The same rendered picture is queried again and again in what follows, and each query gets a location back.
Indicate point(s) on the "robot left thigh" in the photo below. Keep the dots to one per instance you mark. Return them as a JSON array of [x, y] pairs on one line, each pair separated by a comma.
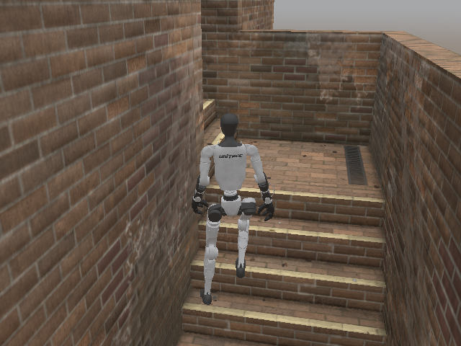
[[214, 215]]

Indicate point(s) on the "robot left shin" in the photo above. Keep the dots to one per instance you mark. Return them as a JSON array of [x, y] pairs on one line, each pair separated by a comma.
[[209, 270]]

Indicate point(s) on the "right robot hand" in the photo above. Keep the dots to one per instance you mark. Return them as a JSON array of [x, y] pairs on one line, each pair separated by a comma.
[[269, 210]]

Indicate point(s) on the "robot right forearm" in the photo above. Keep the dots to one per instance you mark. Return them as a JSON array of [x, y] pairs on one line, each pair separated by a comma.
[[264, 189]]

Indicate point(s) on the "left robot hand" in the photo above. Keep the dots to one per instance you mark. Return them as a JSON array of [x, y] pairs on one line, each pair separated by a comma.
[[199, 204]]

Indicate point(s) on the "robot right upper arm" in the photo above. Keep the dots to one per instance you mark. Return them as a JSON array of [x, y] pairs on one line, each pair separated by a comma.
[[253, 152]]

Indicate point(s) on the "robot left forearm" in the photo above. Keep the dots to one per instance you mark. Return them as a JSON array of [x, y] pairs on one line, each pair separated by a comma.
[[199, 191]]

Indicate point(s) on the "robot left upper arm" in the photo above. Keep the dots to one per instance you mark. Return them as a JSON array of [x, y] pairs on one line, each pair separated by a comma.
[[206, 153]]

